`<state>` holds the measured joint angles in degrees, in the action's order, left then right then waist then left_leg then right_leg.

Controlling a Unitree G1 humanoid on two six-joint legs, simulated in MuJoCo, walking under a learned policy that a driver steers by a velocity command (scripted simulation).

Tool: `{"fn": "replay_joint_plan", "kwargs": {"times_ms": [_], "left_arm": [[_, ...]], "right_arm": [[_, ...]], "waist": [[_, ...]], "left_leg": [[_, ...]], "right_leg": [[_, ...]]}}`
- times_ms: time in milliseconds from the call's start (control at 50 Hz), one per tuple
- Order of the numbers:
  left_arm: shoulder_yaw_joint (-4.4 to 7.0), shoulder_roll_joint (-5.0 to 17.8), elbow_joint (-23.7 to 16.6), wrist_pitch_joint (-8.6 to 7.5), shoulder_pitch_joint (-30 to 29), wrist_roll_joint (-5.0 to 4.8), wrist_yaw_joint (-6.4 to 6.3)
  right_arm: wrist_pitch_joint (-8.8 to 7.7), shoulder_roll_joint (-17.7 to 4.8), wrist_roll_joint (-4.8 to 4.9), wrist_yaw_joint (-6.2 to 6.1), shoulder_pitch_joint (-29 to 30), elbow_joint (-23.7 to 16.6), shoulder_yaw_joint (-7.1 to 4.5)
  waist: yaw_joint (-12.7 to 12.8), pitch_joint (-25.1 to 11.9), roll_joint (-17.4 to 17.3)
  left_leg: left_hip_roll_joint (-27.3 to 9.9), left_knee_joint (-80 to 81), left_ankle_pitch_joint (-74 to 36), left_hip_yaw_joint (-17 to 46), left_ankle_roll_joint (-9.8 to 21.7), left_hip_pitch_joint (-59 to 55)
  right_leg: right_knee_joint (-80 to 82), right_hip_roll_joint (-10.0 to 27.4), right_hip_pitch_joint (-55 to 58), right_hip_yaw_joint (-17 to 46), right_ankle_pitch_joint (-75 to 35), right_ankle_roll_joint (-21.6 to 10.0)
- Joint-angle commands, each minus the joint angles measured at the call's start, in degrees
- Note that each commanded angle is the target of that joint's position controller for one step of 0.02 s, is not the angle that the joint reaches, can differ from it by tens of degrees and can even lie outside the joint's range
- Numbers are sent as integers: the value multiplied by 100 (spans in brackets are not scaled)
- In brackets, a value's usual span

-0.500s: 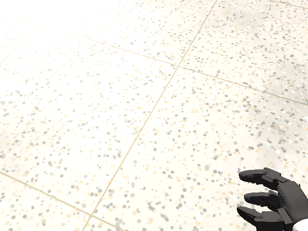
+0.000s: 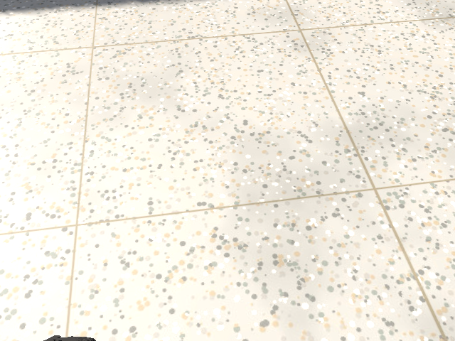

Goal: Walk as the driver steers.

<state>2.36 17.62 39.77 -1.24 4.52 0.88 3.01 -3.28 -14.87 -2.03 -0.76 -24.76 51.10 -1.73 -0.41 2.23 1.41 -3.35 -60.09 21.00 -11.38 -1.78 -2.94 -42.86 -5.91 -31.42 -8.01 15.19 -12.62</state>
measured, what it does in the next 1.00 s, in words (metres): walks ahead: left foot, then right foot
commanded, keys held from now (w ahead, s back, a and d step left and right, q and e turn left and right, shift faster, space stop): e+shift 0.24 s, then q+shift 0.76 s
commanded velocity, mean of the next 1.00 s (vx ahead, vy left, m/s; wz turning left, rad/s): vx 0.24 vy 0.00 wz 0.08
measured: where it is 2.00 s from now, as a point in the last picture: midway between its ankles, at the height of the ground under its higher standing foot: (161, 200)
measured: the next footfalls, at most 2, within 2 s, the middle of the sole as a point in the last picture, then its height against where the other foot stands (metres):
left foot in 0.36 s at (214, 331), level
right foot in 0.76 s outside the picture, level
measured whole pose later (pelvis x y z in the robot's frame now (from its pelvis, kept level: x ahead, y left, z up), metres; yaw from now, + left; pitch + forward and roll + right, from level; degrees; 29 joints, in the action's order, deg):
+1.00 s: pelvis +0.33 +0.05 +0.05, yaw +9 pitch +1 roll +0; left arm 1.5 16.2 38.8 0.4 9.7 2.1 -2.6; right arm 5.2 -19.8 -0.7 3.6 -11.4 39.7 -5.7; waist 0.2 2.3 -1.7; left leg 0.0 -55.4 23.1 1.0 -3.6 27.1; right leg -24.3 1.9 -11.5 -5.6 13.6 -0.7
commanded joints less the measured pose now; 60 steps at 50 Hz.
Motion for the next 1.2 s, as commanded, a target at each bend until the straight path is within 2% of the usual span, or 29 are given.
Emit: {"fn": "replay_joint_plan", "kwargs": {"times_ms": [20, 60, 100, 180, 280, 340, 360, 380, 400, 420, 440, 460, 520, 600, 700, 740, 760, 780, 800, 840, 880, 960, 1060, 1100, 1120, 1140, 1160, 1180, 1200], "left_arm": [[627, 1780, 115, 191, 1970, 79, -244], [475, 1202, 313, 64, 1579, 5, -337], [363, 966, 244, -86, 1270, -73, -349], [411, 1063, 244, -155, 1210, -70, -272], [399, 752, 348, 23, 1636, -99, -312], [370, 733, 351, -59, 1500, -39, -400], [310, 524, 283, -104, 1641, -76, -400], [244, 34, 384, -78, 3001, -266, -440], [226, 355, 646, -16, 3206, 73, -471], [202, 410, 618, 79, 2937, 94, -438], [186, 620, 434, 130, 2049, 254, -409], [203, 674, 181, 190, 1358, 252, -367], [70, 345, 31, 394, 1245, 144, -333], [2, 328, -67, 474, 938, 68, -447], [-20, 355, -12, 332, 1014, -37, -549], [23, 478, 147, 224, 1702, 14, -664], [132, 859, 149, 161, 1863, 35, -756], [285, 1436, -129, 163, 1013, 22, -803], [140, 936, -397, 190, -116, 141, -775], [-34, 295, -511, 137, -401, 121, -742], [-45, 306, -559, 97, -281, 116, -696], [134, 672, -306, 121, 851, 118, -582], [314, 981, -282, 122, 920, 71, -362], [377, 1067, -307, 107, 993, 52, -304], [359, 963, -342, 106, 964, 110, -325], [210, 470, -484, 136, 775, 188, -296], [87, 188, -1081, 146, -53, 287, -253], [146, 488, -1242, 98, -827, 295, -213], [182, 568, -1147, 16, -671, 130, -126]], "right_arm": [[-389, -877, 20, 23, 940, -1538, -54], [-436, -873, -9, 2, 1219, -1495, -26], [-136, -840, -145, -26, 1004, -1403, -11], [68, -478, -41, -8, 1560, -1756, 103], [29, -434, 73, -19, 1850, -1756, 174], [-183, -724, -22, -75, 610, -1224, 47], [-297, -959, -36, -71, 92, -1065, 10], [-267, -1119, -88, -30, 118, -1039, -23], [-153, -890, 147, 58, 216, -1088, -22], [-72, -921, 250, 28, 931, -1184, -101], [45, -670, 243, 32, 1324, -1339, -67], [111, -726, 215, 32, 1255, -1280, -83], [248, -981, 136, 101, 961, -1017, -239], [430, -1042, 94, 150, 898, -1074, -394], [623, -1069, 120, 173, 1096, -1173, -572], [625, -1004, 163, 187, 1461, -1290, -599], [597, -798, 237, 170, 1341, -1325, -561], [605, -432, 373, 143, 1085, -1378, -539], [567, -1127, 82, 109, 966, -1169, -677], [629, -1020, 14, 196, 648, -1083, -666], [744, -796, 35, 286, 552, -1101, -548], [781, -675, 144, 479, 1541, -1609, -391], [816, -725, 227, 469, 1744, -1855, -367], [802, -771, 166, 453, 1597, -1881, -382], [762, -934, 103, 453, 983, -1616, -453], [670, -1470, 52, 411, 56, -1320, -613], [564, -2162, 108, 397, -352, -1487, -724], [552, -1693, 78, 305, -221, -1422, -614], [528, -1372, 75, 210, 168, -1421, -467]], "waist": [[820, -1677, 386], [142, -151, -741], [-256, 134, -951], [-240, -223, -565], [291, -692, 53], [-294, -810, 172], [-459, -1145, -374], [198, -1991, -1677], [227, -2114, -818], [454, -1805, -991], [255, -1296, -423], [132, -943, -314], [271, -758, -489], [175, -667, -910], [165, -508, -1271], [493, -437, -1457], [478, -547, -837], [182, -715, 1430], [-197, -24, 620], [-537, -228, 86], [-434, -228, 399], [292, -314, 733], [335, -494, 1151], [183, -688, 1052], [-79, -760, 574], [-524, -716, -1180], [-929, -400, -2269], [-1095, 237, -1243], [-740, 395, -1174]], "left_leg": [[409, -3789, 433, 1649, 12, 5628], [-43, -2450, 103, 1672, -29, 4973], [-256, -1724, 260, 1584, -243, 3985], [38, 519, -800, 1123, -265, 2899], [640, 2580, -2682, 898, 21, 1985], [490, 3566, -3539, 1072, 369, 1223], [-319, 3394, -6136, 1704, 641, 445], [-2145, 3007, -9118, 4111, 1969, -796], [-1941, 3165, -8637, 4619, 2092, -478], [-1849, 3507, -6121, 4710, 2297, -131], [-1350, 3923, -4462, 4398, 2011, 604], [-966, 4075, -3811, 3976, 1739, 1013], [-271, 4269, -3015, 3464, 1231, 1700], [-102, 4812, -356, 3999, 1106, 1941], [219, 5344, 871, 4261, 537, 2498], [642, 5396, 803, 3973, -37, 3055], [1042, 4664, 1093, 3505, -395, 3481], [1821, 1874, 1279, 2154, -335, 3698], [1083, 551, 747, 1754, -287, 3963], [857, -734, 239, 1654, -136, 3245], [721, -1093, 15, 1387, -129, 3584], [359, 417, 264, 1062, -250, 3803], [551, 2004, 345, 455, 21, 2532], [685, 2779, 140, 277, 266, 1670], [784, 3202, 347, 528, 454, 508], [-361, 4125, 1804, 2421, 859, -548], [-1811, 5187, 3472, 5536, 1757, -743], [-1905, 5365, 3481, 5323, 1953, -210], [-1631, 5310, 2972, 4726, 1824, 233]], "right_leg": [[2689, 2199, 5663, 5708, 256, -1710], [2741, 1835, 3499, 4561, -1784, -1179], [2581, 1457, 2060, 3419, -4147, -939], [2169, 423, 1158, 2273, -5736, -326], [1476, 76, 1709, 2271, -4330, 580], [-21, 302, 2459, 2209, -4284, 856], [-1499, -80, 2155, 1823, -2262, 989], [-3247, -991, 984, 1601, 2368, 1291], [-3422, -659, 961, 1945, 1938, 1207], [-3758, -273, 471, 1610, 1502, 1251], [-3437, -20, 356, 1326, 1233, 1289], [-3062, 72, 295, 1290, 1158, 1307], [-1874, 64, 859, 1126, 1182, 1369], [-820, -49, 979, 1171, 1277, 1323], [720, -326, 2015, 1115, 856, 1051], [2189, -328, 3133, 1016, 491, 856], [3090, 478, 3734, 1658, 884, 668], [3636, 2492, 3020, 4015, 2019, -19], [3685, 2825, 1862, 3558, 924, -191], [3038, 2150, 1406, 2262, -852, 49], [2673, 1749, 1811, 1408, -1773, 168], [2215, 2023, 3039, 1088, -3078, 102], [1586, 2199, 2763, 443, -3216, 465], [1470, 2329, 2141, 310, -415, 755], [911, 2134, 1116, 172, 1194, 935], [-1026, 1513, -430, -496, 2338, 1219], [-2116, 584, -2490, 69, 2647, 1411], [-2365, 1081, -2851, 913, 1751, 1307], [-2158, 1200, -2545, 951, 911, 1282]]}}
